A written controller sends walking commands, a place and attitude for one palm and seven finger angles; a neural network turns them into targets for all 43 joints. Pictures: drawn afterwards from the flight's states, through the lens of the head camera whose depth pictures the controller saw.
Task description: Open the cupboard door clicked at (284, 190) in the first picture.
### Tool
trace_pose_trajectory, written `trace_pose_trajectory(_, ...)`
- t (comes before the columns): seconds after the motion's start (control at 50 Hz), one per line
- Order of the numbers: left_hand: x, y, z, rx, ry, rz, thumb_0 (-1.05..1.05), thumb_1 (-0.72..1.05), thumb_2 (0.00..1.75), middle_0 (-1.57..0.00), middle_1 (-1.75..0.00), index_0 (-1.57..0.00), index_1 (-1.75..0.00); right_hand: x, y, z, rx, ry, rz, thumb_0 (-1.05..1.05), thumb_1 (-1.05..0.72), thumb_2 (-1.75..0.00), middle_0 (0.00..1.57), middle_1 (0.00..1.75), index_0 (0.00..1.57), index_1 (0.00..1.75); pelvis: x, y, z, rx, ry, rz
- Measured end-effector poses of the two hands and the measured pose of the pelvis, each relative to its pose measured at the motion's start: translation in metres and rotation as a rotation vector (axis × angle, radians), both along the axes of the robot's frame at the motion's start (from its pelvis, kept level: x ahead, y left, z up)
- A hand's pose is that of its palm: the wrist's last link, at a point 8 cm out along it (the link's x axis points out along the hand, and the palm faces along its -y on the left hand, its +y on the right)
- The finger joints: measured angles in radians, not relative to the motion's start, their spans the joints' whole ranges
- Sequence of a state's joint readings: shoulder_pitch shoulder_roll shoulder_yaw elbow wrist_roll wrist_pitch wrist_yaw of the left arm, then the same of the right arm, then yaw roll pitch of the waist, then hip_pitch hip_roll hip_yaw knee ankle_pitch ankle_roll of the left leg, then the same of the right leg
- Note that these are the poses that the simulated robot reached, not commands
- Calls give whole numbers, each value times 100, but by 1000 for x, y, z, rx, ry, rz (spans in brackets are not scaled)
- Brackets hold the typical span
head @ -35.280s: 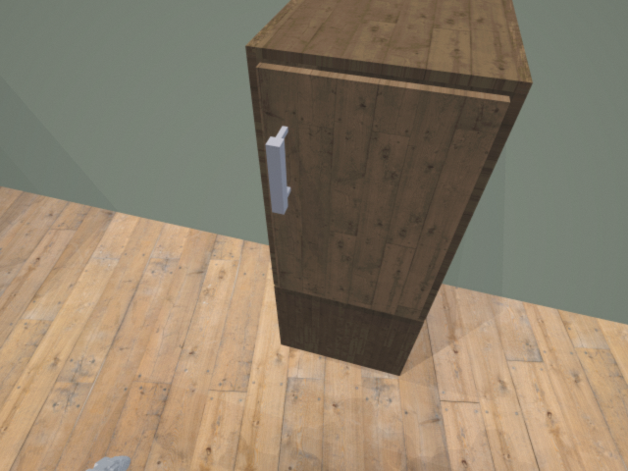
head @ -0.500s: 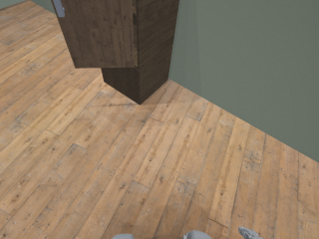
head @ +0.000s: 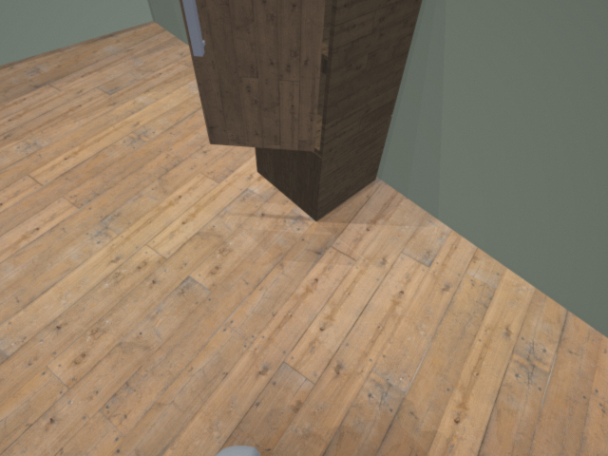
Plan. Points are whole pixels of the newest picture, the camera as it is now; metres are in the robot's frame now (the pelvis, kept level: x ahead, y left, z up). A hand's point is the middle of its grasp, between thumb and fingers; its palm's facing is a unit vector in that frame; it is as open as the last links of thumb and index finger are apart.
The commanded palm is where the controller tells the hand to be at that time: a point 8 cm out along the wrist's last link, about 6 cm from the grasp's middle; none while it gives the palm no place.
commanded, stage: take the last steps up to it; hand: left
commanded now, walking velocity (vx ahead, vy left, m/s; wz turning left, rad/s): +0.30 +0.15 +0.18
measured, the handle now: (195, 21) +1.06 +0.37 +0.05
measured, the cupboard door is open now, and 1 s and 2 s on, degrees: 43 43 43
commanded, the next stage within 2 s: come to a stop and stand still in 1.20 s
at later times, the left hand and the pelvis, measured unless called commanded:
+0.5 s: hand (182, 378) +0.24 +0.22 -0.16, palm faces +0.00 -0.98 -0.20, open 7.4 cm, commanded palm none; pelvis +0.13 +0.04 -0.01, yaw +2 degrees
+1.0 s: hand (147, 368) +0.26 +0.29 -0.19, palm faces +0.14 -0.97 -0.18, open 7.4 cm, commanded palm none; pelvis +0.32 +0.11 -0.01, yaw +4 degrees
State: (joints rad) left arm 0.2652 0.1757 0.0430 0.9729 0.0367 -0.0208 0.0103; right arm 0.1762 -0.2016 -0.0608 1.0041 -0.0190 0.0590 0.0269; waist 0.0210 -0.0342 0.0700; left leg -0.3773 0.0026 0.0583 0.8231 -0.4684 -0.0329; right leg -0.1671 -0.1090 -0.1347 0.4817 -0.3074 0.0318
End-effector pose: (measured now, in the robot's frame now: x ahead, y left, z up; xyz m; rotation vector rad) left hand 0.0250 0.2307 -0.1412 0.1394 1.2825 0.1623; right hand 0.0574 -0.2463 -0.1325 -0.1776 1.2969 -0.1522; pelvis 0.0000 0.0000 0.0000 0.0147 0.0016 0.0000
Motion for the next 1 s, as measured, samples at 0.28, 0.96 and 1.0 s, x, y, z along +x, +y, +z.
trace_pose_trajectory(0.28,44,64,2,6,43,47,1,91,90,-20,-30,-19,-30,21,59,4,-10,18,43,0,-91,-90,20,30,20,30,55,45,4,-21,10,43)
trace_pose_trajectory(0.96,206,100,-18,-30,212,154,0,92,90,-20,-30,-19,-30,358,120,-1,-6,-189,148,0,-92,-90,20,30,19,30,303,102,-13,-16,4,74)
trace_pose_trajectory(1.0,228,108,-15,-30,206,137,1,92,90,-20,-30,-19,-30,364,129,1,-4,-185,133,0,-91,-90,20,30,20,30,316,108,-9,-12,6,65)
